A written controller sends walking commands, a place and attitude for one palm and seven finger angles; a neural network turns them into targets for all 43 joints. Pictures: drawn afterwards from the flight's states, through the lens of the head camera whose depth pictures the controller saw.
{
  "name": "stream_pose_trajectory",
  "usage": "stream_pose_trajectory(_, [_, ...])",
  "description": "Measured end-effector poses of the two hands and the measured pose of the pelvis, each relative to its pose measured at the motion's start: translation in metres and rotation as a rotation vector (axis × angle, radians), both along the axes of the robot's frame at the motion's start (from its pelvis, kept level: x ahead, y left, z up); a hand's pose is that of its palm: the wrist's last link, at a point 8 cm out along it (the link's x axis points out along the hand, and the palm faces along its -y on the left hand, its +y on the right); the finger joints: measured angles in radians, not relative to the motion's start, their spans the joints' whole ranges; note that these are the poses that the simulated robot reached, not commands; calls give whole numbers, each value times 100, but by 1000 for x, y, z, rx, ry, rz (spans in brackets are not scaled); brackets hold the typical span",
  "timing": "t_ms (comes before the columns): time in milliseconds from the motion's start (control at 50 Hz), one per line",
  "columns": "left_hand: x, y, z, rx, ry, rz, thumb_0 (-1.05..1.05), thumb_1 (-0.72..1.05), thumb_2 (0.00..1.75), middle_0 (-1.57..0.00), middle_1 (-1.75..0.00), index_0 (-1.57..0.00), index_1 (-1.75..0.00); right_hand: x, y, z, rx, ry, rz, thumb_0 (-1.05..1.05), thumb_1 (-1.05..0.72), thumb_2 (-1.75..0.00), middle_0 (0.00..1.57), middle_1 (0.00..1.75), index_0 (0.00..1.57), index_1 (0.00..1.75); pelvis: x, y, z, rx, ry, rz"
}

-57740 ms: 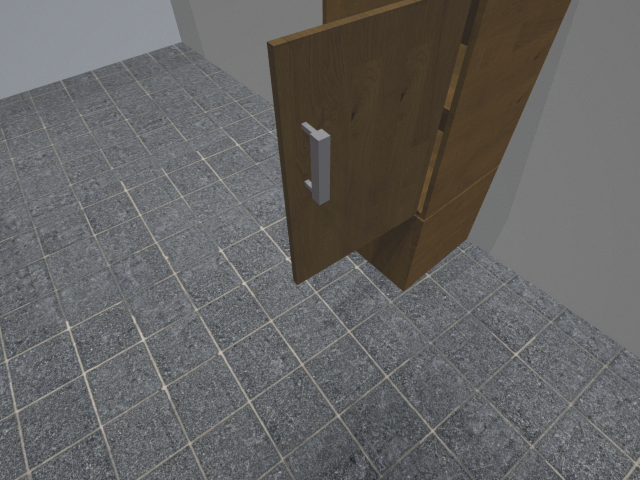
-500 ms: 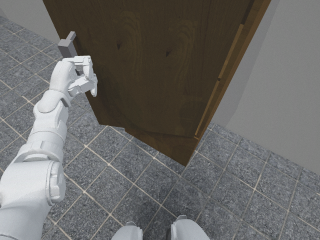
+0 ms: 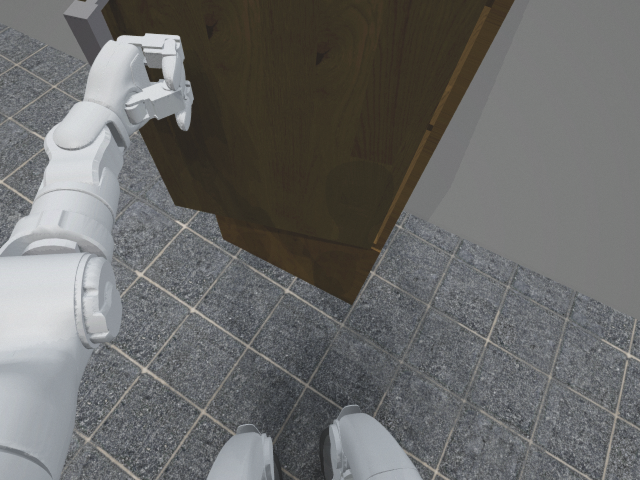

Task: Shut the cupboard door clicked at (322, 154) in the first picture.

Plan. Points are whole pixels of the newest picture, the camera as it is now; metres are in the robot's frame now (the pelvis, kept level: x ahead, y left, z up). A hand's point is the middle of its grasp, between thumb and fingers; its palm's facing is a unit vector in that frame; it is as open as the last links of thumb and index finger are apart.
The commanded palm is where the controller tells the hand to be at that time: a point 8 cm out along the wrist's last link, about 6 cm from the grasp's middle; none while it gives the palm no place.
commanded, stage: push the door shut along its arc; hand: left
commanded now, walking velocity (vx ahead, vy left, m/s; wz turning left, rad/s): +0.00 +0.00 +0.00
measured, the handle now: (117, 59) +0.60 +0.18 +0.11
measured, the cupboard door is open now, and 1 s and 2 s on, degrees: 15 2 2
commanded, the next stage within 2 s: pull the fist back off the door in 0.50 s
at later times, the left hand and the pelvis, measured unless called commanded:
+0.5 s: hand (209, 66) +0.58 +0.07 +0.12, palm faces -0.41 -0.91 +0.00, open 3.2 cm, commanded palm +0.60 +0.09 +0.11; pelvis +0.02 -0.01 -0.01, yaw +0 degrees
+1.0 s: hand (236, 67) +0.59 +0.04 +0.11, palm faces +0.05 -1.00 +0.00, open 3.1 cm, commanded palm +0.54 +0.10 +0.11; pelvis +0.03 -0.02 +0.01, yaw -2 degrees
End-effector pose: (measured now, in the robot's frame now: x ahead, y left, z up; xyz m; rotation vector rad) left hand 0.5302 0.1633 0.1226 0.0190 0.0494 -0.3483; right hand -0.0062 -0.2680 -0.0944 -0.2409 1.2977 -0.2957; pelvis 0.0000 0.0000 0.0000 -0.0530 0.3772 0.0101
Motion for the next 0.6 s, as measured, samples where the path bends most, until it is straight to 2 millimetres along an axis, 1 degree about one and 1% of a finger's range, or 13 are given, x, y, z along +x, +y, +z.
stream_pose_trajectory(120, [23, -19, -2, -23, 24, -18, 2, 90, 90, -130, -150, -130, -150, -14, 4, 0, -2, 37, -38, 1, -90, -90, 21, 30, 21, 30, 5, 0, -3, -1, 25, -14])
stream_pose_trajectory(200, [33, -20, -3, -11, 15, -21, 1, 87, 91, -130, -150, -130, -150, -22, 7, -1, 4, 63, -62, 0, -90, -90, 21, 30, 21, 30, 8, -1, -4, -1, 40, -23])
stream_pose_trajectory(300, [40, -22, -2, 3, 22, -39, 1, 87, 91, -130, -150, -130, -150, -29, 9, -1, 12, 101, -81, 0, -90, -90, 21, 30, 21, 30, 12, -2, -4, 0, 48, -26])
stream_pose_trajectory(420, [46, -27, 0, 11, 45, -63, 1, 90, 93, -130, -150, -130, -150, -27, 6, 0, 5, 123, -66, 0, -90, -90, 21, 30, 21, 30, 16, -5, -4, -3, 56, -13])
stream_pose_trajectory(600, [58, -40, 1, 13, 39, -85, 3, 97, 98, -130, -150, -130, -150, -16, -7, -3, -35, 119, -38, 0, -90, -90, 21, 30, 21, 30, 16, -9, -10, -7, 83, 3])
